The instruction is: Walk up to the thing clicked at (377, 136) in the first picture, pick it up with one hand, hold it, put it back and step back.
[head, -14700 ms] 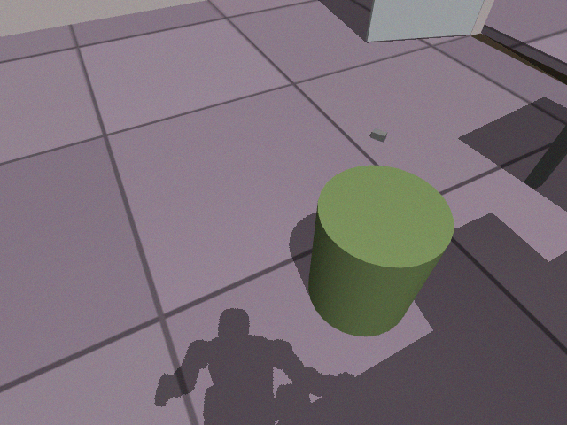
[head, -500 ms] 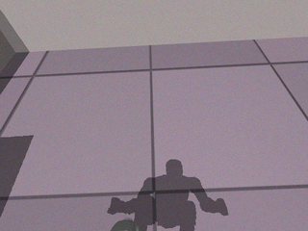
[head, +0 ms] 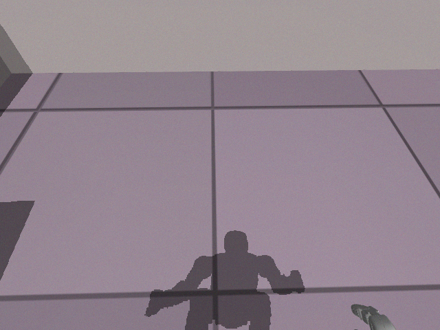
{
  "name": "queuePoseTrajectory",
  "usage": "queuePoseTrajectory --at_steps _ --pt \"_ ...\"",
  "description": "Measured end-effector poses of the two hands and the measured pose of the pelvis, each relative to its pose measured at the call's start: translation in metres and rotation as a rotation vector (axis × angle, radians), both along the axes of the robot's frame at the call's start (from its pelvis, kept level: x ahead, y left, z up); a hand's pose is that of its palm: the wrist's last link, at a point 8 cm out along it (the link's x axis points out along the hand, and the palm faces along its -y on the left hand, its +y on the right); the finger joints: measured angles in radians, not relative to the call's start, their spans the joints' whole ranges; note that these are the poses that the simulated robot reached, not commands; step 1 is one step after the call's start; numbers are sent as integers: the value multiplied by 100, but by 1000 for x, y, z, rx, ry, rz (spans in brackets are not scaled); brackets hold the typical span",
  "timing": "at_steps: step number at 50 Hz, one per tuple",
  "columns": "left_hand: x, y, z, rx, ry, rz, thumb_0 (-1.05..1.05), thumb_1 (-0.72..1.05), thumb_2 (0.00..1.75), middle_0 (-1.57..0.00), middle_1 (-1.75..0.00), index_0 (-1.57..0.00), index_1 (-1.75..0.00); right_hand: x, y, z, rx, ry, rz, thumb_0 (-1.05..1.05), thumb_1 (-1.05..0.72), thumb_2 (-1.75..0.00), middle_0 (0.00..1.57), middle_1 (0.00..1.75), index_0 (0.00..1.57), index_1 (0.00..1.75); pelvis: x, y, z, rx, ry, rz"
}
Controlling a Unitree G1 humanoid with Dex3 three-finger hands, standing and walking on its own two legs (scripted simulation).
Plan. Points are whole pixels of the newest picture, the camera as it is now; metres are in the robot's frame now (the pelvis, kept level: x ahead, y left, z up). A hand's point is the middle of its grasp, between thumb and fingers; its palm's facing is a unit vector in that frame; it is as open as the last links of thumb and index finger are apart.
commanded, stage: walk up
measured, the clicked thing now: out of the picture -0.30 -1.37 -0.75
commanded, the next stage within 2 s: stand in 0.36 s
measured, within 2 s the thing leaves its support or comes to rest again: neither
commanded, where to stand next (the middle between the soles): +0.07 +0.00 m, yaw +0 degrees
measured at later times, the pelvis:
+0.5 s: pelvis +0.00 +0.00 +0.01, yaw -1 degrees
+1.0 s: pelvis +0.01 +0.01 +0.01, yaw +0 degrees
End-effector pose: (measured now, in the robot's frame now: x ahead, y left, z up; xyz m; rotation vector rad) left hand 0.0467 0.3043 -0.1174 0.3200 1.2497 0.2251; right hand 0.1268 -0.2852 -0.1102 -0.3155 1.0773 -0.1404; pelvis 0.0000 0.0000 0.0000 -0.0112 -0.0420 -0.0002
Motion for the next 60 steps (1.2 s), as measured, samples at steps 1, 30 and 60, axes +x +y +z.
queuePoseTrajectory --at_steps 1,30,60 --pt "3 0 2 4 -4 0 0 90 90 -21 -30 -21 -30 2 -1 0 1 -1 -4 0 -90 -90 20 30 20 30 0 0 1 1 -2 0" --pt "44 -10 7 -26 -29 -47 0 90 90 -21 -30 -21 -30 -66 -16 2 -27 167 -118 1 -90 -90 20 30 20 30 4 1 11 6 1 -11" --pt "23 -1 7 -17 14 -12 0 90 90 -21 -30 -21 -30 -37 -5 3 -17 129 -76 0 -90 -90 20 30 20 30 11 6 12 9 9 -2"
